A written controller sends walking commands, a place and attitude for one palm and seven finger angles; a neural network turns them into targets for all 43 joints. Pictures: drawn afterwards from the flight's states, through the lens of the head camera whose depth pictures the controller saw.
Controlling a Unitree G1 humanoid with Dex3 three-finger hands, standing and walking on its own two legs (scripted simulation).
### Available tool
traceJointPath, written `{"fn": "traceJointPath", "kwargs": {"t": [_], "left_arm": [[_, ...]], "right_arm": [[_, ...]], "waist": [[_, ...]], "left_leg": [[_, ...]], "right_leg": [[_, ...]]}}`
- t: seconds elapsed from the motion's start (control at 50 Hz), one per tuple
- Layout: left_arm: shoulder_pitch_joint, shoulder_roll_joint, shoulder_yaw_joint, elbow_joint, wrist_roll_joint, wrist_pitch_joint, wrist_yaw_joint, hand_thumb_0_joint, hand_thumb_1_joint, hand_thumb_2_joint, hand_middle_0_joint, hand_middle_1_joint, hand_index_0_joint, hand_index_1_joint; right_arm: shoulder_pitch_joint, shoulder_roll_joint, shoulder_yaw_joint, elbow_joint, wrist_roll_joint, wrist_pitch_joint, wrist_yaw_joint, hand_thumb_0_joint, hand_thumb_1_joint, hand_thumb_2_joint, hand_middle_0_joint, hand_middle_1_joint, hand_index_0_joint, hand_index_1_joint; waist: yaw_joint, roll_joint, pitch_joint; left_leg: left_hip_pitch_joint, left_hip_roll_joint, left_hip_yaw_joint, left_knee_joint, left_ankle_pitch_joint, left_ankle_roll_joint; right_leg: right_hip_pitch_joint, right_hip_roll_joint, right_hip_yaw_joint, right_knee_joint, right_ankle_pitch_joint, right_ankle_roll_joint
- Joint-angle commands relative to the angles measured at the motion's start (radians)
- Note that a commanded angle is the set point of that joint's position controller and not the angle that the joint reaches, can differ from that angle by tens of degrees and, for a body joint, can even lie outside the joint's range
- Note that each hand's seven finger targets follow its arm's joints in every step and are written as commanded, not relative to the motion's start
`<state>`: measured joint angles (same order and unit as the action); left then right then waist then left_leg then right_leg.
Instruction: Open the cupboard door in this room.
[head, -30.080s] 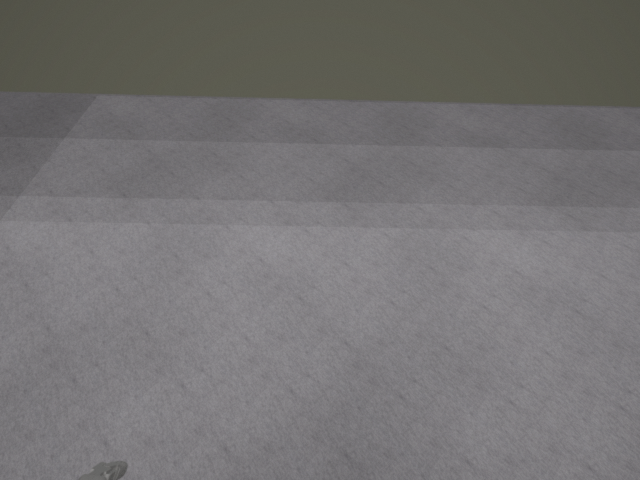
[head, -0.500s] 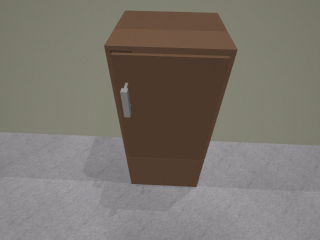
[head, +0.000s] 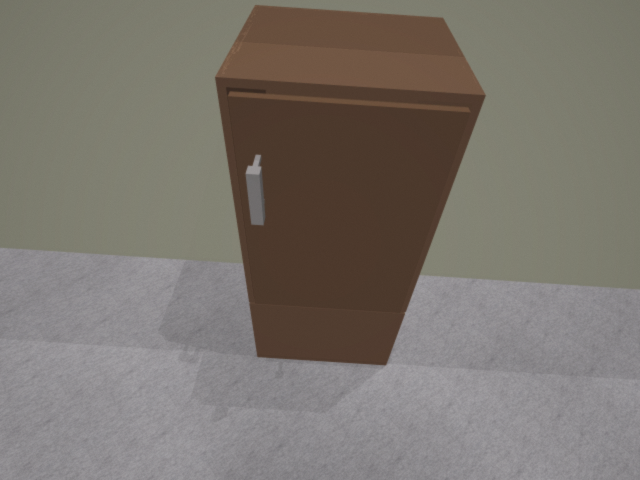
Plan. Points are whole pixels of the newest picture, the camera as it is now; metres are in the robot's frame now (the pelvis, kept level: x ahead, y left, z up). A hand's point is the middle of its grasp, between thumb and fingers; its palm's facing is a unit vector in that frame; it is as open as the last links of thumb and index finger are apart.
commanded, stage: look again from close up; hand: left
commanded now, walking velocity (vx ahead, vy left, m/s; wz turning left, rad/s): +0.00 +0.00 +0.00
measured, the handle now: (257, 189) +0.61 +0.15 +0.01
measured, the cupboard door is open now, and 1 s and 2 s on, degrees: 0 0 0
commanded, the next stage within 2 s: shuffle to correct the standing spot in 0.38 s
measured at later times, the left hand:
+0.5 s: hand out of the picture +0.04 +0.17 -0.17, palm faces -0.01 -0.98 -0.19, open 7.3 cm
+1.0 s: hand out of the picture +0.08 +0.15 -0.17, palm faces -0.02 -0.97 -0.22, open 7.3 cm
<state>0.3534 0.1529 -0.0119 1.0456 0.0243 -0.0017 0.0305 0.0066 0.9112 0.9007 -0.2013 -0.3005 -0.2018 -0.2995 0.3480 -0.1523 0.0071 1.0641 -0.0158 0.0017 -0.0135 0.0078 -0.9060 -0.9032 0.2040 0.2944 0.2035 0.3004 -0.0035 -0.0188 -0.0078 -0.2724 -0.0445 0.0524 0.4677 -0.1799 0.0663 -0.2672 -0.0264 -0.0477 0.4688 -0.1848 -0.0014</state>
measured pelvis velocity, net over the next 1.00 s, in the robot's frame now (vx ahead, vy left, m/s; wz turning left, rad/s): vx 0.05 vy -0.02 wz -0.03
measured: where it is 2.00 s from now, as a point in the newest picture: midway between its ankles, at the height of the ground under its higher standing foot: outside the picture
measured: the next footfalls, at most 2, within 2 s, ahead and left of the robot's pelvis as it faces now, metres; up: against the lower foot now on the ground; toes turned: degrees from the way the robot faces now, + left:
none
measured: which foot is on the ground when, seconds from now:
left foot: down 0.00-1.00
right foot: down 0.00-1.00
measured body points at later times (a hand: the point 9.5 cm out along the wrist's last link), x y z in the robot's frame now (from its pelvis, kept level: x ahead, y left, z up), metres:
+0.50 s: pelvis +0.03 -0.01 +0.00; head +0.04 +0.00 +0.45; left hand +0.04 +0.22 -0.16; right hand +0.05 -0.25 -0.15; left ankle +0.05 +0.07 -0.74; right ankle +0.05 -0.13 -0.74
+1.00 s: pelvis +0.05 -0.02 +0.00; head +0.06 -0.02 +0.45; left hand +0.08 +0.21 -0.15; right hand +0.07 -0.26 -0.15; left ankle +0.05 +0.07 -0.74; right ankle +0.05 -0.13 -0.74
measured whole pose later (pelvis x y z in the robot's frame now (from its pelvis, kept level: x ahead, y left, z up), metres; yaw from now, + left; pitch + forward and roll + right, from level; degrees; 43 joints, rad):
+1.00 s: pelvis +0.05 -0.02 +0.00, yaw -2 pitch +0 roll +0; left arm 0.28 0.17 -0.02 1.03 0.02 -0.02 0.05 0.01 0.91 0.90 -0.20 -0.30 -0.20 -0.30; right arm 0.24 -0.18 0.00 1.05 0.00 0.00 -0.02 0.01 -0.92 -0.90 0.20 0.29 0.20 0.30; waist 0.00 0.01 0.03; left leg -0.23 0.00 0.06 0.50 -0.27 0.03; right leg -0.22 0.02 -0.03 0.48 -0.25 -0.02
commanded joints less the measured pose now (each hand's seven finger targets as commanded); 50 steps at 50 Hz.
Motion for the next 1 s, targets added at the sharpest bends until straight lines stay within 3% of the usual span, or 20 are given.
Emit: {"fn": "traceJointPath", "kwargs": {"t": [0.0, 0.1, 0.26, 0.32, 0.4, 0.44, 0.46, 0.5, 0.52, 0.56, 0.64, 0.7, 0.76, 0.9, 0.92, 0.94, 0.96, 0.98], "left_arm": [[0.063, 0.089, 0.020, -0.037, -0.001, -0.015, 0.007, 0.000, 0.900, 0.900, -0.200, -0.300, -0.200, -0.300], [0.049, 0.093, 0.018, -0.037, -0.004, -0.025, 0.008, 0.000, 0.900, 0.900, -0.200, -0.300, -0.200, -0.300], [0.022, 0.116, 0.019, -0.030, -0.007, -0.032, 0.007, 0.000, 0.900, 0.900, -0.200, -0.300, -0.200, -0.300], [0.012, 0.123, 0.017, -0.026, -0.008, -0.034, 0.008, 0.000, 0.900, 0.900, -0.200, -0.300, -0.200, -0.300], [-0.003, 0.134, 0.014, -0.021, -0.009, -0.033, 0.007, 0.000, 0.900, 0.900, -0.200, -0.300, -0.200, -0.300], [-0.012, 0.139, 0.015, -0.022, -0.010, -0.033, 0.006, 0.000, 0.900, 0.900, -0.200, -0.300, -0.200, -0.300], [0.004, 0.109, 0.009, -0.011, -0.011, -0.029, 0.006, 0.000, 0.900, 0.900, -0.200, -0.300, -0.200, -0.300], [0.019, 0.100, 0.010, -0.005, -0.006, -0.022, 0.002, 0.000, 0.900, 0.900, -0.200, -0.300, -0.200, -0.300], [0.014, 0.097, 0.010, -0.007, -0.005, -0.019, 0.001, 0.000, 0.900, 0.900, -0.200, -0.300, -0.200, -0.300], [0.019, 0.096, 0.009, -0.008, -0.007, -0.022, 0.002, 0.000, 0.900, 0.900, -0.200, -0.300, -0.200, -0.300], [-0.005, 0.145, 0.017, -0.011, -0.014, -0.038, 0.009, 0.000, 0.900, 0.900, -0.200, -0.300, -0.200, -0.300], [-0.015, 0.146, 0.022, -0.023, -0.014, -0.033, 0.015, 0.000, 0.900, 0.900, -0.200, -0.300, -0.200, -0.300], [0.001, 0.119, 0.020, -0.028, -0.014, -0.022, 0.019, 0.000, 0.900, 0.900, -0.200, -0.300, -0.200, -0.300], [-0.025, 0.132, 0.023, -0.048, -0.010, -0.023, 0.016, 0.000, 0.900, 0.900, -0.200, -0.300, -0.200, -0.300], [0.051, 0.137, 0.028, -0.012, -0.003, -0.027, 0.051, 0.000, 0.900, 0.900, -0.200, -0.300, -0.200, -0.300], [-0.018, 0.180, 0.027, -0.064, -0.009, -0.038, 0.042, 0.000, 0.900, 0.900, -0.200, -0.300, -0.200, -0.300], [-0.061, 0.169, 0.026, -0.086, -0.011, -0.037, 0.034, 0.000, 0.900, 0.900, -0.200, -0.300, -0.200, -0.300], [-0.069, 0.161, 0.021, -0.094, -0.011, -0.035, 0.027, 0.000, 0.900, 0.900, -0.200, -0.300, -0.200, -0.300]], "right_arm": [[0.007, -0.128, -0.028, -0.049, -0.001, -0.024, -0.008, 0.000, -0.900, -0.900, 0.200, 0.300, 0.200, 0.300], [0.002, -0.120, -0.026, -0.045, 0.002, -0.029, -0.007, 0.000, -0.900, -0.900, 0.200, 0.300, 0.200, 0.300], [-0.030, -0.136, -0.022, -0.028, 0.004, -0.041, -0.008, 0.000, -0.900, -0.900, 0.200, 0.300, 0.200, 0.300], [-0.038, -0.139, -0.019, -0.022, 0.006, -0.043, -0.008, 0.000, -0.900, -0.900, 0.200, 0.300, 0.200, 0.300], [-0.054, -0.146, -0.017, -0.013, 0.006, -0.041, -0.008, 0.000, -0.900, -0.900, 0.200, 0.300, 0.200, 0.300], [-0.058, -0.151, -0.016, -0.007, 0.006, -0.041, -0.008, 0.000, -0.900, -0.900, 0.200, 0.300, 0.200, 0.300], [-0.048, -0.121, -0.009, 0.002, 0.003, -0.039, -0.007, 0.000, -0.900, -0.900, 0.200, 0.300, 0.200, 0.300], [-0.031, -0.121, -0.010, 0.012, -0.001, -0.032, -0.007, 0.000, -0.900, -0.900, 0.200, 0.300, 0.200, 0.300], [-0.037, -0.125, -0.012, 0.009, -0.001, -0.030, -0.006, 0.000, -0.900, -0.900, 0.200, 0.300, 0.200, 0.300], [-0.048, -0.119, -0.008, 0.006, 0.001, -0.033, -0.007, 0.000, -0.900, -0.900, 0.200, 0.300, 0.200, 0.300], [-0.050, -0.146, -0.011, 0.012, 0.009, -0.051, -0.017, 0.000, -0.900, -0.900, 0.200, 0.300, 0.200, 0.300], [-0.053, -0.138, -0.016, 0.011, 0.013, -0.048, -0.023, 0.000, -0.900, -0.900, 0.200, 0.300, 0.200, 0.300], [-0.040, -0.108, -0.016, 0.007, 0.011, -0.038, -0.023, 0.000, -0.900, -0.900, 0.200, 0.300, 0.200, 0.300], [-0.063, -0.115, -0.022, -0.006, 0.009, -0.030, -0.016, 0.000, -0.900, -0.900, 0.200, 0.300, 0.200, 0.300], [-0.143, -0.138, -0.031, -0.079, 0.021, -0.032, -0.012, 0.000, -0.900, -0.900, 0.200, 0.300, 0.200, 0.300], [-0.067, -0.089, -0.025, -0.096, 0.013, -0.016, -0.004, 0.000, -0.900, -0.900, 0.200, 0.300, 0.200, 0.300], [-0.044, -0.092, -0.023, -0.095, 0.008, -0.013, -0.001, 0.000, -0.900, -0.900, 0.200, 0.300, 0.200, 0.300], [-0.045, -0.093, -0.024, -0.099, 0.004, -0.015, 0.002, 0.000, -0.900, -0.900, 0.200, 0.300, 0.200, 0.300]], "waist": [[0.010, 0.045, 0.095], [0.001, 0.000, 0.081], [0.004, 0.025, 0.067], [0.004, 0.010, 0.040], [0.004, 0.001, 0.058], [0.005, 0.018, 0.052], [0.004, 0.011, 0.039], [0.004, 0.016, 0.048], [0.004, 0.026, 0.085], [0.011, 0.031, 0.099], [0.009, 0.019, 0.023], [0.008, 0.029, 0.022], [0.009, 0.020, 0.004], [0.006, -0.009, 0.005], [0.033, -0.002, 0.018], [-0.024, -0.027, -0.051], [-0.033, 0.002, -0.031], [-0.034, 0.074, 0.017]], "left_leg": [[-0.134, 0.158, -0.216, -0.221, -0.330, -0.007], [-0.071, 0.142, -0.179, -0.173, -0.223, -0.015], [-0.024, 0.146, -0.156, -0.169, -0.109, -0.018], [0.005, 0.147, -0.147, -0.153, -0.033, -0.019], [0.020, 0.145, -0.138, -0.149, -0.016, -0.023], [0.024, 0.149, -0.141, -0.158, -0.011, -0.022], [0.034, 0.150, -0.136, -0.156, -0.049, -0.025], [0.020, 0.160, -0.148, -0.166, -0.197, -0.017], [-0.010, 0.162, -0.157, -0.176, -0.219, -0.014], [-0.025, 0.155, -0.150, -0.170, -0.131, -0.016], [0.076, 0.156, -0.122, -0.115, 0.232, -0.022], [0.099, 0.162, -0.116, -0.105, 0.308, -0.023], [0.103, 0.160, -0.105, -0.088, 0.292, -0.028], [0.082, 0.154, -0.101, -0.098, 0.135, -0.030], [0.063, 0.164, -0.057, 0.092, 0.143, -0.059], [0.043, 0.101, -0.063, 0.057, -0.110, -0.061], [0.051, 0.098, -0.065, 0.036, -0.130, -0.059], [0.054, 0.110, -0.082, 0.004, -0.086, -0.049]], "right_leg": [[0.028, -0.058, 0.094, -0.071, -0.151, -0.039], [0.002, -0.075, 0.122, -0.106, -0.134, -0.041], [0.035, -0.082, 0.120, -0.108, -0.041, -0.041], [0.059, -0.084, 0.120, -0.106, 0.000, -0.040], [0.053, -0.087, 0.121, -0.120, -0.004, -0.038], [0.062, -0.085, 0.121, -0.119, 0.000, -0.037], [0.068, -0.081, 0.115, -0.115, -0.033, -0.033], [0.053, -0.066, 0.102, -0.093, -0.139, -0.037], [0.037, -0.061, 0.098, -0.088, -0.136, -0.038], [0.051, -0.067, 0.109, -0.094, -0.053, -0.038], [0.113, -0.088, 0.117, -0.080, 0.216, -0.038], [0.109, -0.092, 0.115, -0.065, 0.261, -0.037], [0.101, -0.096, 0.118, -0.048, 0.256, -0.033], [0.086, -0.096, 0.138, -0.072, 0.172, -0.040], [0.073, -0.149, 0.170, -0.059, 0.466, -0.016], [0.086, -0.181, 0.222, -0.070, 0.222, -0.063], [0.021, -0.163, 0.206, -0.080, -0.012, -0.088], [-0.036, -0.129, 0.187, -0.072, -0.093, -0.087]]}}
